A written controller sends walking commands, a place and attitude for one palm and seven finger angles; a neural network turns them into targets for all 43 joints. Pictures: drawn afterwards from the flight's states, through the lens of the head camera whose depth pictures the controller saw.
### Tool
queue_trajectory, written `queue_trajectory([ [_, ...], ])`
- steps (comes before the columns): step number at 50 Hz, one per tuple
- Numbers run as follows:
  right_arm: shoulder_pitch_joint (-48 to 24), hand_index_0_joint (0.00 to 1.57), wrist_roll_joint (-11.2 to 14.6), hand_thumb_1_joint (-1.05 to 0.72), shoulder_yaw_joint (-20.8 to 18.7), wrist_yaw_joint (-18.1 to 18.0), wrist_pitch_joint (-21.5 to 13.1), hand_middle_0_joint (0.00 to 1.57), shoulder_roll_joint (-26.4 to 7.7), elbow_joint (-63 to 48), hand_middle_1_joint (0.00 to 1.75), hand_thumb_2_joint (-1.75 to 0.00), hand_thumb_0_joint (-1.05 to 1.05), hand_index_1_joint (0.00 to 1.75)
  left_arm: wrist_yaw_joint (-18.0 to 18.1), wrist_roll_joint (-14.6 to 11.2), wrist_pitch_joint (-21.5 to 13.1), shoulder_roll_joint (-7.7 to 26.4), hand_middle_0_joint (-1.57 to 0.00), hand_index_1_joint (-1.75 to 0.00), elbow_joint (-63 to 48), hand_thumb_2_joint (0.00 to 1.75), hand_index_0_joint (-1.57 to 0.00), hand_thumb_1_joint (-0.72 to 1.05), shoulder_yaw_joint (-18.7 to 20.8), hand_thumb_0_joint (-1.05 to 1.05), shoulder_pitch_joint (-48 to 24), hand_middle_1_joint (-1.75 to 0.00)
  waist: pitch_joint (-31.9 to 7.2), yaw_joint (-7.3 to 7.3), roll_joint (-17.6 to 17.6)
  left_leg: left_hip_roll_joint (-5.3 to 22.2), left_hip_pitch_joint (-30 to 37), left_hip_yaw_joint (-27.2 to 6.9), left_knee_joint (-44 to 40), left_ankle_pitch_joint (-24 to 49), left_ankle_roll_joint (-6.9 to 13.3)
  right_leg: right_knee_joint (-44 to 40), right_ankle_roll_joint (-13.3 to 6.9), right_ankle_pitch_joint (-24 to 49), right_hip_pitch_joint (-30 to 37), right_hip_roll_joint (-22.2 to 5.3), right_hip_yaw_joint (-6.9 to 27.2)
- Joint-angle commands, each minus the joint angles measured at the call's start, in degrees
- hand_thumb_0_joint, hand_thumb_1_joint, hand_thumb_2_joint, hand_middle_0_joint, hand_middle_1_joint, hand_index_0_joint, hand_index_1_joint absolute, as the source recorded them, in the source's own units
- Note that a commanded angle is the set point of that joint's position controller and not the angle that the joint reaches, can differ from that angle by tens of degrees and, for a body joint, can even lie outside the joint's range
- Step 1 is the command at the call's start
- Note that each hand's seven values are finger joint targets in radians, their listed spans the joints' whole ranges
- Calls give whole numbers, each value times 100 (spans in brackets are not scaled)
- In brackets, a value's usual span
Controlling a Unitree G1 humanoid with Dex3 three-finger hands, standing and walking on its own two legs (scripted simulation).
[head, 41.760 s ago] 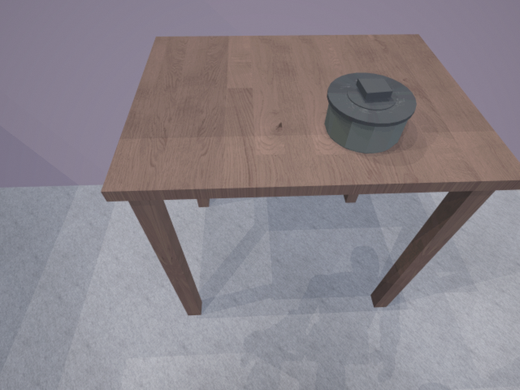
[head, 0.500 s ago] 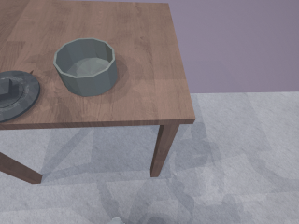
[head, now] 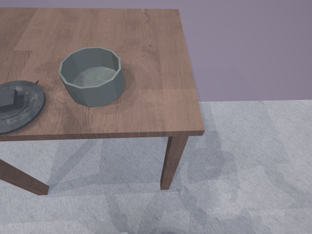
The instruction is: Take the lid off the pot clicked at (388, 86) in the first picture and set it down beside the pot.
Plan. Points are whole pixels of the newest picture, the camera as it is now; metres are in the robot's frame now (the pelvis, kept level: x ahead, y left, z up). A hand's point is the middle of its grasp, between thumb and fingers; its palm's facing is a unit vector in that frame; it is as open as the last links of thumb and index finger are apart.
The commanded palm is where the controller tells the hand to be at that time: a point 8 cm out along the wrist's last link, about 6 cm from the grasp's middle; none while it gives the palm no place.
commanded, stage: draw the hand back to the body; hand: left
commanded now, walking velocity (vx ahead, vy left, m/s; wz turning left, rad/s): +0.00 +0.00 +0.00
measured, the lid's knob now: (4, 100) +0.46 +0.37 +0.07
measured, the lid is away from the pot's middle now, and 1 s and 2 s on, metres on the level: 0.23 0.23 0.23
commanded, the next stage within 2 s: none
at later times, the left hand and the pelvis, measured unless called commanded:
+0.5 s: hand out of the picture +0.41 +0.29 +0.27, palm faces +0.43 -0.83 -0.36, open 11.0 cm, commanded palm +0.35 +0.33 +0.29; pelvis -0.01 -0.02 +0.01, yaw +0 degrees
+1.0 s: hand out of the picture +0.34 +0.26 +0.28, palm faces +0.54 -0.81 -0.23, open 8.8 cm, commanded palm +0.27 +0.29 +0.28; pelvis +0.00 -0.04 +0.02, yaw -1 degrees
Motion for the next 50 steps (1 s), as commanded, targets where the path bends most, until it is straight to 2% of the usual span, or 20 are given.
queue_trajectory([
  [1,166,20,-63,-90,-394,22,-25,20,-904,-624,30,-90,0,30,259,-63,34,1774,-41,-75,-1529,78,-41,-7,626,0,-2077,-75,-2439,193,645,-326,2471,205,-137,3516,358,-171,-451,2176,322,567,-590],
  [4,2,20,-40,-90,-402,39,31,20,-892,-743,30,-90,0,30,290,-151,10,1950,-41,-75,-1758,78,-41,-7,941,0,-1635,-75,-2477,249,520,-358,2421,225,-181,3398,366,-149,-447,2238,506,537,-567],
  [6,-114,20,-24,-90,-413,60,67,20,-874,-810,30,-90,0,30,276,-240,34,1784,-41,-75,-1987,78,-41,-7,885,0,-1439,-75,-2415,246,454,-365,2376,238,-257,3167,361,-180,-447,2153,528,517,-580],
  [7,-199,20,-6,-90,-410,73,61,20,-866,-866,30,-90,0,30,284,-312,33,1521,-41,-75,-2277,78,-41,-7,705,0,-1318,-75,-2447,248,730,-337,2561,249,-265,3439,365,-178,-473,2182,477,519,-590],
  [11,-363,20,-18,-90,-419,88,94,20,-829,-929,30,-90,0,30,319,-399,143,1506,-41,-75,-2703,78,-41,-7,835,0,-1124,-75,-2312,268,443,-379,2521,196,-387,2819,373,-304,-470,1875,514,508,-582],
  [12,-460,20,-11,-90,-404,70,67,20,-835,-969,30,-90,0,30,330,-444,148,1348,-41,-75,-2809,78,-41,-7,719,0,-988,-75,-2313,275,581,-382,2617,217,-401,2918,380,-307,-497,1897,521,508,-587],
  [13,362,20,-92,-90,-425,-17,-273,20,-546,-1366,30,-90,0,30,1334,-3834,-212,336,-41,-75,-2932,78,-41,-7,2054,0,-1806,-75,-1662,98,423,-209,3086,345,-578,1874,296,-581,-662,1388,179,457,-637],
  [15,-49,20,-157,-90,-239,-157,-426,20,-636,-1191,30,-90,0,30,2105,-4155,-306,-112,-41,-75,-2324,78,-41,-7,1635,0,-795,-75,-1232,185,-45,-90,2937,46,-931,836,272,-681,-659,885,228,460,-602],
  [17,-102,20,-193,-90,-231,-256,-568,20,-771,-1152,30,-90,0,30,2520,-4981,-415,96,-41,-75,-2412,78,-41,-7,2190,0,-308,-75,-1382,325,-256,-169,2695,233,-966,915,285,-805,-617,1036,719,397,-482],
  [18,-100,20,-207,-90,-234,-253,-614,20,-750,-1127,30,-90,0,30,2714,-5092,-470,307,-41,-75,-2714,78,-41,-7,2401,0,-259,-75,-1522,391,-136,-156,2712,242,-962,1102,261,-761,-586,1272,967,338,-417],
  [22,-480,20,-278,-90,-228,-226,-985,20,-671,-1140,30,-90,0,30,3172,-5681,-705,-303,-39,-71,-4161,79,-39,2,2307,0,-327,-71,-1691,441,889,-112,3249,235,-1126,1528,138,-858,-587,1515,1207,329,-393],
  [26,-535,20,-371,-90,-233,-221,-1200,20,-662,-958,30,-90,0,30,3546,-5856,-708,-30,-36,-66,-4351,80,-36,12,2976,0,565,-66,-1449,615,881,-127,3086,253,-1313,1786,84,-945,-594,1867,1627,322,-372],
  [27,-545,20,-401,-90,-243,-241,-1212,20,-685,-891,30,-90,0,30,3592,-5897,-730,74,-36,-65,-4276,80,-36,14,3194,0,967,-65,-1363,675,656,-121,2994,301,-1329,1878,103,-961,-585,1998,1775,328,-384],
  [29,-642,20,-391,-90,-252,-245,-1274,20,-636,-863,30,-90,0,30,3613,-5989,-740,-371,-35,-63,-4371,81,-35,19,2956,0,1280,-63,-1182,649,353,-131,2877,383,-1434,1845,111,-992,-544,2113,1880,310,-397],
  [32,-793,20,-378,-90,-299,-213,-1444,20,-603,-846,30,-90,0,30,3599,-6107,-793,-943,-33,-59,-4969,82,-33,27,2607,0,1551,-59,-1175,640,390,-114,3179,443,-1452,2081,160,-1058,-508,2294,1829,331,-371],
  [34,-773,20,-393,-90,-304,-218,-1466,20,-645,-746,30,-90,0,30,3651,-6123,-737,-798,-32,-57,-4837,83,-32,32,2806,0,1864,-57,-1035,685,-42,-140,3039,472,-1515,2041,188,-1091,-482,2394,1912,320,-363],
  [40,-1043,20,-436,-90,-316,-232,-1634,20,-535,-736,30,-90,0,30,3694,-6151,-813,-965,-29,-50,-5895,84,-29,46,2933,0,2365,-50,-1335,805,253,-201,3402,549,-1517,2511,199,-1078,-452,2928,2181,279,-319],
  [42,-1098,20,-440,-90,-321,-225,-1669,20,-519,-696,30,-90,0,30,3683,-6194,-803,-1195,-28,-48,-6046,85,-28,51,2838,0,2644,-48,-1221,807,143,-204,3429,564,-1525,2543,204,-1123,-435,2969,2168,292,-339],
  [45,-1153,20,-485,-90,-341,-242,-1695,20,-513,-656,30,-90,0,30,3733,-6218,-762,-1045,-27,-45,-6095,86,-27,58,3195,0,3198,-45,-1133,895,-200,-202,3373,621,-1554,2587,227,-1121,-402,3176,2265,274,-320],
  [50,-1358,20,-500,-90,-306,-234,-1775,20,-397,-693,30,-90,0,30,3705,-6274,-787,-1478,-24,-39,-6797,88,-24,71,2978,0,3538,-39,-995,914,7,-205,3506,627,-1622,2547,196,-1197,-401,3056,2226,271,-332],
])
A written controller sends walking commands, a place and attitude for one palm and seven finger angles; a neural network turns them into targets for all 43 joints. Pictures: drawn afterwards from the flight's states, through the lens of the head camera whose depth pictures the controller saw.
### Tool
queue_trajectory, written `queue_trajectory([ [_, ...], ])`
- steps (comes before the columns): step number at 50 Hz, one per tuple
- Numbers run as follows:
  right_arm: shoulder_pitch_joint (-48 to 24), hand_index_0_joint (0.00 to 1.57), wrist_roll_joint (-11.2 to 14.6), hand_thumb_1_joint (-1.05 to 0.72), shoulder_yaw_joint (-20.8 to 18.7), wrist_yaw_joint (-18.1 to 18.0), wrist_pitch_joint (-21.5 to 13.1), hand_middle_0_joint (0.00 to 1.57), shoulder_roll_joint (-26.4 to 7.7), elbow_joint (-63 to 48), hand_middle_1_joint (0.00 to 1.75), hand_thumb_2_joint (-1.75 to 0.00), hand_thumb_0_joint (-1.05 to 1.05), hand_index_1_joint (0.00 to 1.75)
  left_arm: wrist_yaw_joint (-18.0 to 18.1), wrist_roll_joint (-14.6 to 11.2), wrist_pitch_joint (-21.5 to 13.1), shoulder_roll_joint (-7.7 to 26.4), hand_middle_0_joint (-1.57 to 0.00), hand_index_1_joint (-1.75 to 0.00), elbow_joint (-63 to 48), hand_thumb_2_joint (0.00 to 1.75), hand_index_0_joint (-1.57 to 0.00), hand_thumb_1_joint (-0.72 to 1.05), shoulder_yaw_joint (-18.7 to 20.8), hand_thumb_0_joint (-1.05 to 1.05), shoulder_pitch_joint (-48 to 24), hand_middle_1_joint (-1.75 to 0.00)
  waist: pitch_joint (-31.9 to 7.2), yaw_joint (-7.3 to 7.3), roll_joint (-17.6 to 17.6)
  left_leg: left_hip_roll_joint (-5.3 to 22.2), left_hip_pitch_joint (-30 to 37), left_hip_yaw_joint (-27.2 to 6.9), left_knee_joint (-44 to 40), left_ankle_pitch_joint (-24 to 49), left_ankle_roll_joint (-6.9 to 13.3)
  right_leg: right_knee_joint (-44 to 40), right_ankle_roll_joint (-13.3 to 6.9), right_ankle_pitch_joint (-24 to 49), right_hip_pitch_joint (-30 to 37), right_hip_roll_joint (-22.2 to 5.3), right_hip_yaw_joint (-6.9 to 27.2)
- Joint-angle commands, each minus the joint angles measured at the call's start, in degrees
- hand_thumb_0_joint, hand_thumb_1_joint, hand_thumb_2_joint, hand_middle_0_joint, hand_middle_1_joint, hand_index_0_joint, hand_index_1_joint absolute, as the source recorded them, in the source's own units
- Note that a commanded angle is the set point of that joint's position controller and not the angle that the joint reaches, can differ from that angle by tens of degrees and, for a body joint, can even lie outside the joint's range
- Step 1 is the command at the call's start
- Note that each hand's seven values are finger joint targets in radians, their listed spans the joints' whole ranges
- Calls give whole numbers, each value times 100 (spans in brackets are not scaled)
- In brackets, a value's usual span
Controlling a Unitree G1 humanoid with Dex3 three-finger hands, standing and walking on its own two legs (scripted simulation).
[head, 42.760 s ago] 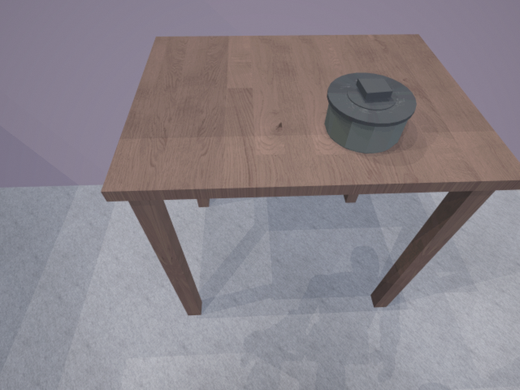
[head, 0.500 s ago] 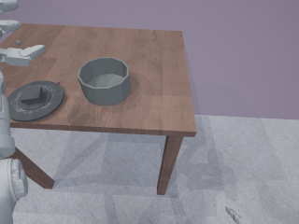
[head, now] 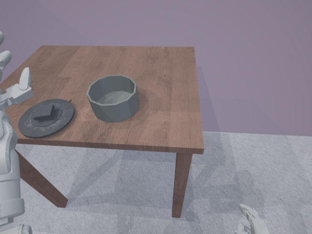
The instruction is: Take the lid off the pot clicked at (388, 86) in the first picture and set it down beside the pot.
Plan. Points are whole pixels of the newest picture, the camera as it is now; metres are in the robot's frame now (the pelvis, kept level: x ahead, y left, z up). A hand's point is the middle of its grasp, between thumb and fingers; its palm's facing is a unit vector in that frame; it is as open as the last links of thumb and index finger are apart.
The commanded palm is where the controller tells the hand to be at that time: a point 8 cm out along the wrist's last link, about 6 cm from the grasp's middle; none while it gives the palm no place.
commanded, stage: draw the hand back to the body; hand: left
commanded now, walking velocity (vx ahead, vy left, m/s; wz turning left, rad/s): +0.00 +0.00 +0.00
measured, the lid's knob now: (44, 112) +0.45 +0.42 +0.05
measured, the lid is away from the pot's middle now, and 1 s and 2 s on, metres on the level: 0.23 0.23 0.23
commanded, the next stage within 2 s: step back with the hand held close in 1.02 s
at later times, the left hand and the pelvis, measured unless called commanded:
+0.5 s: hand (5, 124) +0.23 +0.27 +0.25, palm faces +0.52 -0.82 -0.24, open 7.5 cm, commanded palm +0.17 +0.31 +0.24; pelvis -0.02 +0.00 +0.00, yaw +0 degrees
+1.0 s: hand out of the picture +0.14 +0.25 +0.23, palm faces +0.48 -0.81 -0.33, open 7.4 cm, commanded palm +0.09 +0.29 +0.23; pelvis -0.03 +0.01 +0.00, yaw +1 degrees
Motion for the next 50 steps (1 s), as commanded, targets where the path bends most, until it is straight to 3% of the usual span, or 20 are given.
queue_trajectory([
  [1,-702,20,-62,-90,-241,-51,-387,20,-564,-843,30,-90,0,30,69,-72,-365,1598,-24,-38,-1769,88,-24,73,436,0,-1537,-38,-1390,71,5,-324,1049,503,-55,2030,470,-184,-159,2764,68,195,-386],
  [5,-760,20,-100,-90,-233,-67,-401,20,-528,-814,30,-90,0,30,73,-126,-312,1526,-22,-33,-1899,89,-22,83,588,0,-958,-33,-1244,114,-256,-313,1005,505,-111,1969,474,-228,-144,2733,103,200,-392],
  [7,-832,20,-95,-90,-223,-71,-410,20,-482,-833,30,-90,0,30,32,-143,-331,1331,-21,-31,-2240,90,-21,88,446,0,-880,-31,-1121,93,12,-305,1073,517,-124,1902,456,-296,-151,2608,14,196,-389],
  [8,-837,20,-112,-90,-215,-69,-425,20,-472,-830,30,-90,0,30,45,-164,-320,1289,-20,-30,-2267,90,-20,90,435,0,-757,-30,-1073,91,-67,-300,1063,494,-160,1800,456,-317,-146,2493,-7,194,-391],
  [14,-974,20,-156,-90,-208,-88,-540,20,-397,-869,30,-90,0,30,74,-188,-369,1068,-20,-30,-3165,90,-20,90,428,0,-207,-30,-1158,140,173,-296,1180,473,-213,1810,425,-346,-169,2397,55,190,-391],
  [20,-1064,20,-186,-90,-189,-108,-591,20,-350,-856,30,-90,0,30,63,-208,-342,747,-20,-30,-3447,90,-20,90,255,0,363,-30,-768,132,46,-264,1112,421,-347,1395,404,-484,-170,1838,-119,198,-397],
  [22,-1080,20,-203,-90,-187,-115,-608,20,-333,-843,30,-90,0,30,53,-228,-357,777,-20,-30,-3521,90,-20,90,371,0,839,-30,-696,184,28,-254,1086,409,-357,1307,415,-527,-171,1733,-119,198,-395],
  [26,-1108,20,-251,-90,-185,-87,-663,20,-306,-889,30,-90,0,30,47,-223,-410,747,-20,-30,-4131,90,-20,90,414,0,1310,-30,-869,231,-18,-254,1066,378,-361,1377,396,-476,-176,1820,31,168,-385],
  [33,-1160,20,-271,-90,-168,-88,-783,20,-256,-883,30,-90,0,30,29,-217,-452,493,-20,-30,-4546,90,-20,90,233,0,2003,-30,-400,201,163,-219,972,307,-470,779,362,-661,-185,1033,-247,155,-387],
  [41,-1094,20,-319,-90,-172,-102,-900,20,-178,-912,30,-90,0,30,40,-197,-487,360,-20,-30,-5068,90,-20,90,246,0,3123,-30,-294,260,-99,-205,876,283,-427,650,353,-713,-177,883,-272,149,-381],
  [44,-1104,20,-316,-90,-154,-111,-976,20,-162,-941,30,-90,0,30,54,-148,-527,329,-20,-30,-5515,90,-20,90,140,0,3155,-30,-286,241,184,-221,894,264,-412,534,331,-720,-198,753,-318,143,-370],
  [46,-1058,20,-325,-90,-161,-129,-1020,20,-166,-902,30,-90,0,30,93,-122,-532,366,-20,-30,-5558,90,-20,90,168,0,3012,-30,-313,223,151,-222,924,249,-382,576,328,-715,-201,791,-328,147,-375],
  [47,-1052,20,-326,-90,-125,-141,-1034,20,-157,-863,30,-90,0,30,95,-111,-506,311,-20,-30,-5382,90,-20,90,119,0,2985,-30,-92,186,163,-223,888,230,-404,458,322,-768,-205,655,-444,176,-396],
  [50,-1037,20,-326,-90,-132,-173,-1027,20,-150,-844,30,-90,0,30,103,-133,-462,180,-20,-30,-5071,90,-20,90,49,0,3059,-30,85,200,-53,-203,819,199,-485,268,324,-792,-194,446,-489,163,-400],
])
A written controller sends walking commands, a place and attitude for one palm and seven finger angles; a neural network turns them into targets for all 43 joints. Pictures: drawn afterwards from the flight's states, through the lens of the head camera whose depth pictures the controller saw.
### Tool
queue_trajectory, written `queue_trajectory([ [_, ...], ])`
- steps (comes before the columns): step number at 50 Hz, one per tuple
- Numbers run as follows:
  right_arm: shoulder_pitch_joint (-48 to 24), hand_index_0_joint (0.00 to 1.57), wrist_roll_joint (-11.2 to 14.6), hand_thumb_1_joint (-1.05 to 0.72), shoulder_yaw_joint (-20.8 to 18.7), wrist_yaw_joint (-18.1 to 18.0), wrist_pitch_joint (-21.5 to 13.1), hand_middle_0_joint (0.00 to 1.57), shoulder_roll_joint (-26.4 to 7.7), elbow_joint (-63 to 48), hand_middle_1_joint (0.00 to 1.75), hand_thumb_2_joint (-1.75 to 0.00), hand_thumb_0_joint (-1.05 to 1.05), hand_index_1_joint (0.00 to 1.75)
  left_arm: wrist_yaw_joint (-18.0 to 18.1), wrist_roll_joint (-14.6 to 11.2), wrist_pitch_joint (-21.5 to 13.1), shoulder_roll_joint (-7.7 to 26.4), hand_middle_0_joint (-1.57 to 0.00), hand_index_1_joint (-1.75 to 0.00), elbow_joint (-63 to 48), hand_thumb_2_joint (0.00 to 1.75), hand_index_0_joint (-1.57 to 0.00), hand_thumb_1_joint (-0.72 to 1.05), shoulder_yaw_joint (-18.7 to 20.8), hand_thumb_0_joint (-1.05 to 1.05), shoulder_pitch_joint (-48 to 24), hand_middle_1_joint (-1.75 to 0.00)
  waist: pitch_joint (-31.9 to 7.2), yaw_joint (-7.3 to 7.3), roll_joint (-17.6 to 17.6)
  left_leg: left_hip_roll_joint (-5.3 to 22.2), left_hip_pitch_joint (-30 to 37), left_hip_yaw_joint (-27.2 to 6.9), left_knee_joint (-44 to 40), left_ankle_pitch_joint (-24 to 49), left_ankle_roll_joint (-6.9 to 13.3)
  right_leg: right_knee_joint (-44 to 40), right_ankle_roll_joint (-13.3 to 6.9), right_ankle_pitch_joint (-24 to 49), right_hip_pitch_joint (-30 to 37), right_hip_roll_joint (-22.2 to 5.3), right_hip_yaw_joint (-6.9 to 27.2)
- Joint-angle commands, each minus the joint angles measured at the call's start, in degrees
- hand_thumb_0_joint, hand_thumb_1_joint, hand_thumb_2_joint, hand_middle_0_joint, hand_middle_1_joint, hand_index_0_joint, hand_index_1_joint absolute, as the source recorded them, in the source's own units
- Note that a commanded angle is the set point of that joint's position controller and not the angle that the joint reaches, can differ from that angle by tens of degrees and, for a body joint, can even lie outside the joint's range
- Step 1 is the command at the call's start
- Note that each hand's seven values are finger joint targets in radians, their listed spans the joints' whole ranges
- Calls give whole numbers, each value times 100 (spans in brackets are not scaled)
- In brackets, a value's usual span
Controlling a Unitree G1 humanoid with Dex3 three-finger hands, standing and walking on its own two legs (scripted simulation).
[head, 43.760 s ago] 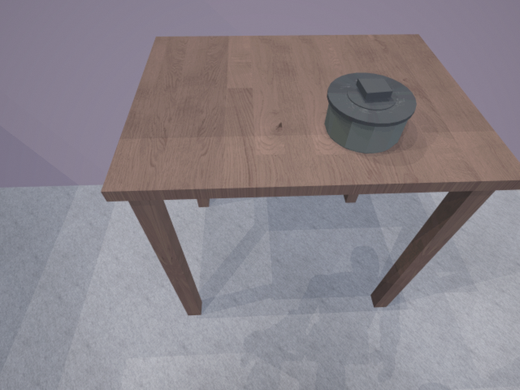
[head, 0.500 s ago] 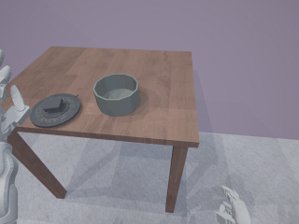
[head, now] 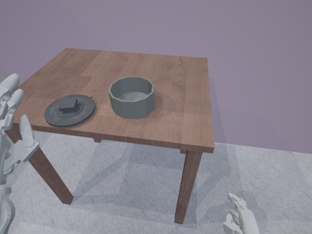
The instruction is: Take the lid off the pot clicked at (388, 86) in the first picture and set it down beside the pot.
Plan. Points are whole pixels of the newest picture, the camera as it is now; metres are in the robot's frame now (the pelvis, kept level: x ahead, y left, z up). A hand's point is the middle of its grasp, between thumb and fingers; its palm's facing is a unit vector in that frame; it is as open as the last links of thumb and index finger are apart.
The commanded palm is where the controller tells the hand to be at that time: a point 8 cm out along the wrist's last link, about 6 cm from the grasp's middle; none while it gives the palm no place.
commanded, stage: draw the hand back to the body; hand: left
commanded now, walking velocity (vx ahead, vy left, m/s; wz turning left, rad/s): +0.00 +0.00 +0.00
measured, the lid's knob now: (68, 104) +0.49 +0.40 +0.05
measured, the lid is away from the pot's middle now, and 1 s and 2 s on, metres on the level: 0.23 0.23 0.23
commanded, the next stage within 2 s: step back with the hand held close in 0.02 s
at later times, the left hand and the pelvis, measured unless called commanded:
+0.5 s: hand (32, 154) +0.17 +0.25 +0.21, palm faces +0.33 -0.79 -0.51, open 7.4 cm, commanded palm +0.11 +0.30 +0.23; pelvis -0.03 +0.02 -0.01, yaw -1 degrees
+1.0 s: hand out of the picture +0.07 +0.26 +0.22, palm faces +0.48 -0.77 -0.41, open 7.4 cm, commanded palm -0.01 +0.30 +0.23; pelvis -0.13 +0.02 -0.03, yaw +2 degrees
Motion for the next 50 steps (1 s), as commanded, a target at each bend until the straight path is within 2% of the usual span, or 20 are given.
queue_trajectory([
  [1,-905,20,-34,-90,-224,-89,-362,20,-532,-901,30,-90,0,30,109,-33,-281,951,-20,-30,-775,90,-20,90,517,0,-862,-30,-99,-97,12,-144,482,266,-479,29,273,-585,-277,124,-931,199,-323],
  [6,-955,20,-67,-90,-222,-72,-417,20,-520,-943,30,-90,0,30,86,2,-334,998,-20,-30,-1128,90,-20,90,496,0,-859,-30,-352,-35,109,-159,568,248,-455,102,283,-534,-280,191,-808,183,-302],
  [7,-763,20,64,-90,-132,12,-178,20,-667,-1201,30,-90,0,30,214,8,-614,1913,-20,-30,-1291,90,-20,90,1406,0,-1689,-30,228,-294,520,-150,18,239,-203,-556,367,-773,-266,96,-1413,-42,115],
  [8,-822,20,43,-90,-222,10,-88,20,-677,-1123,30,-90,0,30,181,26,-649,1398,-20,-30,-966,90,-20,90,924,0,-1028,-30,125,-340,42,-219,-223,122,71,-612,400,-794,-294,110,-1568,-215,153],
  [9,-744,20,42,-90,-249,37,-11,20,-650,-1156,30,-90,0,30,143,35,-593,1191,-20,-30,-840,90,-20,90,734,0,-444,-30,45,-371,-344,-244,-163,118,290,-423,415,-816,-322,187,-1686,-326,210],
  [11,-625,20,85,-90,-321,87,122,20,-696,-1259,30,-90,0,30,100,51,-555,1147,-20,-30,-1032,90,-20,90,634,0,-203,-30,-331,-433,-575,-150,-71,122,512,106,403,-548,-333,823,-1606,-489,116],
  [16,-471,20,153,-90,-459,78,292,20,-811,-1548,30,-90,0,30,119,-15,-686,1401,-20,-30,-1526,90,-20,90,981,0,391,-30,-1081,-407,-54,185,-41,-23,205,2139,438,403,-89,1948,-1042,-198,-225],
  [20,-419,20,202,-90,-527,103,371,20,-813,-1669,30,-90,0,30,167,-66,-773,1536,-20,-30,-1744,90,-20,90,1200,0,729,-30,-1362,-364,134,386,-33,-159,137,2822,451,838,-36,1825,-1027,-68,-302],
  [22,-406,20,193,-90,-541,114,359,20,-822,-1679,30,-90,0,30,204,-72,-822,1633,-20,-30,-1906,90,-20,90,1321,0,894,-30,-1448,-337,418,411,-158,-186,70,2595,452,918,-51,1572,-1007,-38,-285],
  [25,-326,20,205,-90,-562,136,319,20,-829,-1688,30,-90,0,30,256,-72,-895,1633,-20,-30,-1934,90,-20,90,1379,0,937,-30,-1309,-374,378,425,-704,-215,-10,1582,420,881,-77,1233,-935,-89,-230],
  [28,-291,20,209,-90,-557,115,237,20,-831,-1641,30,-90,0,30,318,-45,-970,1595,-20,-30,-1912,90,-20,90,1350,0,861,-30,-1034,-462,448,344,-1090,-220,-101,210,382,674,-134,754,-1114,-169,-127],
  [32,-206,20,197,-90,-559,79,137,20,-842,-1597,30,-90,0,30,418,-7,-1068,1615,-20,-30,-1653,90,-20,90,1388,0,699,-30,-618,-530,242,219,-1500,-273,-152,-1615,363,251,-235,-635,-1641,-215,66],
  [36,-105,20,201,-90,-564,53,93,20,-852,-1491,30,-90,0,30,504,36,-1100,1452,-20,-30,-1319,90,-20,90,1156,0,333,-30,-379,-604,-254,17,-1054,-179,688,-1721,257,-337,-416,-1843,-2757,-530,352],
  [40,-85,20,168,-90,-526,25,34,20,-853,-1450,30,-90,0,30,551,63,-1074,1389,-20,-30,-1198,90,-20,90,1020,0,78,-30,-374,-650,-446,128,-1089,-403,574,-1492,334,-7,-347,-1407,-2830,-479,128],
  [42,-171,20,176,-90,-524,-21,-11,20,-935,-1528,30,-90,0,30,572,60,-1099,1407,-20,-30,-1305,90,-20,90,1021,0,36,-30,-321,-636,302,485,-1637,-891,-371,-2175,473,677,-199,-1488,-2434,-75,-122],
  [44,-210,20,170,-90,-519,-34,-55,20,-953,-1625,30,-90,0,30,596,75,-1097,1256,-20,-30,-1343,90,-20,90,1041,0,116,-30,-461,-592,1342,1091,-2936,-1673,-1626,-3435,773,2616,-101,-1256,-1315,459,-346],
  [46,-202,20,145,-90,-598,33,-46,20,-882,-1592,30,-90,0,30,563,62,-1121,1435,-20,-30,-1544,90,-20,90,1192,0,79,-30,-711,-528,1109,1101,-3098,-1370,-1428,-2967,813,2862,-167,-1224,-970,480,-267],
  [48,-298,20,187,-90,-603,81,-19,20,-802,-1655,30,-90,0,30,548,52,-1118,1634,-20,-30,-1703,90,-20,90,1318,0,380,-30,-750,-454,565,664,-2974,-719,-540,-2630,599,1645,-322,-1251,-1000,166,-138],
  [49,-313,20,195,-90,-589,117,3,20,-662,-1665,30,-90,0,30,538,66,-1107,1719,-20,-30,-1777,90,-20,90,1359,0,588,-30,-700,-448,-147,123,-2659,-251,518,-2362,337,381,-552,-1912,-1561,-390,559],
  [50,-270,20,188,-90,-601,147,34,20,-632,-1530,30,-90,0,30,551,87,-1102,1867,-20,-30,-1940,90,-20,90,1376,0,663,-30,-649,-460,-1060,-464,-2022,148,2408,-1729,46,-958,-992,-2093,-2548,-1530,2183],
])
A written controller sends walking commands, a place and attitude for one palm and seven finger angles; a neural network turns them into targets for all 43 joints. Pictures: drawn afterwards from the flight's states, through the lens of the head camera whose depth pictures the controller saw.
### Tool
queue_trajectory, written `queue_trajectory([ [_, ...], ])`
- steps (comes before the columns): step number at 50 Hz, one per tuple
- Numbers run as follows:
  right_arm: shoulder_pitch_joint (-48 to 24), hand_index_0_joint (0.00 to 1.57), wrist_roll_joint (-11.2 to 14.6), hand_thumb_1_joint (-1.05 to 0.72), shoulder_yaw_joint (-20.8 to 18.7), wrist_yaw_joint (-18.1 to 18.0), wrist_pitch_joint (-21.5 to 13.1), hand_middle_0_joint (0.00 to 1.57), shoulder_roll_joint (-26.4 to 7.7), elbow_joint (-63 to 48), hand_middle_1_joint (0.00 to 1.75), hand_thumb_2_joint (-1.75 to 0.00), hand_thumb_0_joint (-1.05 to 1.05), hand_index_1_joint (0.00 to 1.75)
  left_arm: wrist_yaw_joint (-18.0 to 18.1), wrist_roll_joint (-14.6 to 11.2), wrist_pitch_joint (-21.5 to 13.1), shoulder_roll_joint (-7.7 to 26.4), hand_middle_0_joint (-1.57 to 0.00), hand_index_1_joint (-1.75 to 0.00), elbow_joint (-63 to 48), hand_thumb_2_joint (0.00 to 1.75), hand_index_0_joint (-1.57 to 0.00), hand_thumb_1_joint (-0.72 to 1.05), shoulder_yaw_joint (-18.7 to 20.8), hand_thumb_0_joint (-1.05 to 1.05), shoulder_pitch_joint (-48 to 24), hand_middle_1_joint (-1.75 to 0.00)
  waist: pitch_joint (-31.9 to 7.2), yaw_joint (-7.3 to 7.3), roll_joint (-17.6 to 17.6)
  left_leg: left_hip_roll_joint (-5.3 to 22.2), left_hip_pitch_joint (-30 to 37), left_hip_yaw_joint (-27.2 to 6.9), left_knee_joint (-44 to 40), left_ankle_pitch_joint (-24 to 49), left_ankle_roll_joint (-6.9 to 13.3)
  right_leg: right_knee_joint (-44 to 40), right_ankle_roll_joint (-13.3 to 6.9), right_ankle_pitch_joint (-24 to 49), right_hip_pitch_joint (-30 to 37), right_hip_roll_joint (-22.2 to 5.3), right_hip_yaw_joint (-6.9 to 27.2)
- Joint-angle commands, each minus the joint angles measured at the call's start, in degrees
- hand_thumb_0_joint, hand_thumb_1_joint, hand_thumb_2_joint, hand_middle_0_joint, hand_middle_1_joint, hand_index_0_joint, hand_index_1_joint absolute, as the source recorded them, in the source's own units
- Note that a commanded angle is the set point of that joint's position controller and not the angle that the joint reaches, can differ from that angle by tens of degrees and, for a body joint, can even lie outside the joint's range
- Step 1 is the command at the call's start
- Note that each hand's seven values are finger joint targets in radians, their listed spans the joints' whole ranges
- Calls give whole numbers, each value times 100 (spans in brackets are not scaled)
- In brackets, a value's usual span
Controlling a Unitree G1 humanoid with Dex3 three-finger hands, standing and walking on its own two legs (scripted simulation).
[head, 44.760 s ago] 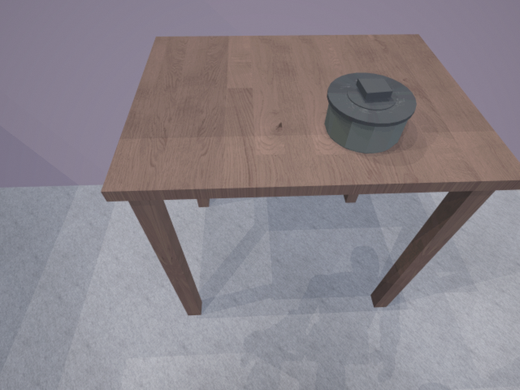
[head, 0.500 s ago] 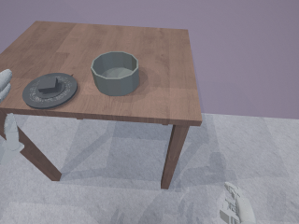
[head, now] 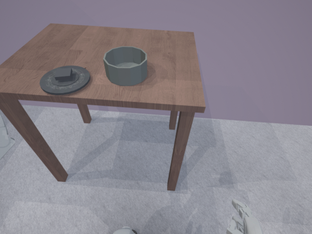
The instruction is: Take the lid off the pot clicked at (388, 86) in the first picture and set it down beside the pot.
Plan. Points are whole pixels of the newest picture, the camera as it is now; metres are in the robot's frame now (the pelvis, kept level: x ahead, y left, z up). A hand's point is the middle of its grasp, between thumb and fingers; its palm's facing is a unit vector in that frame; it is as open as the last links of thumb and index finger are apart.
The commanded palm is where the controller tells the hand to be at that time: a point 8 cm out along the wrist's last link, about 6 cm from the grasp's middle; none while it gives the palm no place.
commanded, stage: step back with the hand held close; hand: left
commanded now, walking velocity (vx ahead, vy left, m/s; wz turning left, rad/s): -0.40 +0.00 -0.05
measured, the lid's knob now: (63, 74) +0.63 +0.35 +0.07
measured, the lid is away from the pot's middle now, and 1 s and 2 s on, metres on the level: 0.23 0.23 0.23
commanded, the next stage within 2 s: stop stepping back and stand still in 0.18 s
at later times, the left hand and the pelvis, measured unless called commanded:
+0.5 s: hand out of the picture +0.04 +0.19 +0.25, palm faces +0.33 -0.80 -0.50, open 7.4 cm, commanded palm -0.01 +0.27 +0.26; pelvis -0.14 +0.00 +0.00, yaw -2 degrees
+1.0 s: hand out of the picture -0.02 +0.17 +0.27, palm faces +0.41 -0.75 -0.52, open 7.4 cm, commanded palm -0.06 +0.25 +0.26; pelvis -0.20 -0.03 +0.01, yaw -1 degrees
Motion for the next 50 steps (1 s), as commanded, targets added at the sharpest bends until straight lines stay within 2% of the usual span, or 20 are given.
queue_trajectory([
  [1,-877,20,-106,-90,-389,99,-231,20,-701,-592,30,-90,0,30,103,-16,-312,1313,-20,-30,-1635,90,-20,90,737,0,69,-30,-428,384,-991,-428,236,-11,2892,-1933,-194,-2934,-1016,544,-726,-2440,2646],
  [5,-739,20,-110,-90,-290,60,-154,20,-578,-699,30,-90,0,30,-47,10,-221,969,-20,-30,-1467,90,-20,90,577,0,-313,-30,-632,161,-1515,34,1041,-104,2162,-1789,-94,-1961,-678,1542,-753,-1606,1058],
  [8,-768,20,-78,-90,-297,-126,-262,20,-867,-548,30,-90,0,30,16,-89,-402,851,-20,-30,-1130,90,-20,90,499,0,-618,-30,-115,-5,87,199,1401,-83,-1341,-519,-33,-261,-126,1991,-460,-715,424],
  [10,-612,20,-212,-90,-407,-106,-441,20,-868,-568,30,-90,0,30,74,-153,-583,839,-20,-30,-1220,90,-20,90,572,0,-807,-30,-374,32,1678,1956,1098,-1798,-1517,2171,806,2022,166,-738,-1014,52,472],
  [13,-405,20,-132,-90,-558,119,-604,20,-924,-457,30,-90,0,30,-56,-308,-626,947,-20,-30,-1247,90,-20,90,725,0,-483,-30,-978,40,1125,1925,1348,-1271,-1179,2446,1054,3043,190,-844,-1111,185,691],
  [14,-629,20,-254,-90,-672,191,-562,20,-1679,832,30,-90,0,30,-716,303,831,-901,-20,-30,3820,90,-20,90,-1940,0,-531,-30,-824,-500,1797,1708,1466,-1798,274,5108,967,3376,282,-408,-2037,-136,874],
  [15,-1151,20,83,-90,-651,278,-505,20,-663,-951,30,-90,0,30,-264,-392,-6,1620,-20,-30,-3467,90,-20,90,837,0,-2171,-30,-1469,314,341,1706,1683,-514,-994,2400,785,2831,375,-661,-575,189,742],
  [16,-670,20,-79,-90,-600,186,-572,20,-910,-546,30,-90,0,30,-100,-350,-217,1730,-20,-30,-1873,90,-20,90,1544,0,-567,-30,-1196,196,1058,1475,1102,-618,-1086,1141,794,2087,285,-437,-345,101,331],
  [17,-593,20,-36,-90,-563,231,-533,20,-859,-847,30,-90,0,30,-72,-188,-308,1717,-20,-30,-2411,90,-20,90,1233,0,44,-30,-1285,296,296,1143,815,-620,-1167,-242,591,1355,233,-517,46,225,5],
  [20,-1008,20,50,-90,-286,312,-319,20,-578,-1081,30,-90,0,30,-61,-79,-83,1329,-20,-30,-2819,90,-20,90,900,0,674,-30,-1006,330,888,468,-636,130,-842,-3082,74,-629,-33,-222,1826,-205,93],
  [22,-1067,20,-57,-90,-294,247,-208,20,-594,-923,30,-90,0,30,-4,12,-29,1592,-20,-30,-2553,90,-20,90,994,0,285,-30,-443,313,-1059,-419,-288,156,2468,-2200,-195,-3361,-1027,-2553,-243,-2222,3583],
  [31,-723,20,100,-90,-206,-116,-143,20,-853,-485,30,-90,0,30,-47,-91,-19,594,-20,-30,665,90,-20,90,144,0,-952,-30,138,32,-729,-45,1799,337,-671,-1798,209,-1869,-329,-1688,-921,-1090,586],
  [33,-644,20,88,-90,-300,-139,-239,20,-1114,-666,30,-90,0,30,-2,-73,-128,663,-20,-30,242,90,-20,90,83,0,-1178,-30,220,-11,759,887,1638,-1201,-2158,-2541,677,332,53,-502,-664,-123,-152],
  [34,-584,20,57,-90,-317,-97,-296,20,-1021,-796,30,-90,0,30,3,0,-191,794,-20,-30,-107,90,-20,90,182,0,-1334,-30,248,-30,1367,1507,1464,-2295,-2207,-2638,1082,1763,164,-441,-1226,177,-210],
  [37,-753,20,24,-90,-405,127,-368,20,-868,-749,30,-90,0,30,-111,51,-196,1057,-20,-30,-884,90,-20,90,490,0,-370,-30,-183,130,857,1646,659,-2305,-2341,-2982,1431,3048,147,-50,-1121,-91,399],
  [42,-974,20,-72,-90,-186,113,-346,20,-797,-857,30,-90,0,30,88,103,-152,1460,-20,-30,-2354,90,-20,90,776,0,626,-30,-393,340,818,737,-48,-425,-1104,-2449,420,-779,35,11,1603,-53,-261],
  [43,-936,20,-94,-90,-224,77,-323,20,-753,-804,30,-90,0,30,113,155,-185,1488,-20,-30,-2385,90,-20,90,825,0,501,-30,-453,344,-21,228,-542,9,133,-2401,245,-1508,-246,-442,1940,-552,651],
  [44,-896,20,-63,-90,-316,58,-301,20,-704,-726,30,-90,0,30,147,178,-169,1696,-20,-30,-2208,90,-20,90,1026,0,433,-30,-571,320,-1415,-346,-908,348,1892,-2248,50,-2539,-855,-849,1733,-1823,3091],
  [45,-945,20,-91,-90,-383,32,-303,20,-803,-574,30,-90,0,30,137,89,-240,1558,-20,-30,-2210,90,-20,90,963,0,-175,-30,-332,266,-957,-258,-844,71,2950,-2075,-1,-2805,-1124,-276,1269,-2312,3553],
  [50,-535,20,-91,-90,-363,22,-69,20,-691,-247,30,-90,0,30,24,24,-303,952,-20,-30,-164,90,-20,90,757,0,-182,-30,-208,64,-293,38,204,3,2268,-985,-89,-2451,-917,654,433,-1721,1797],
])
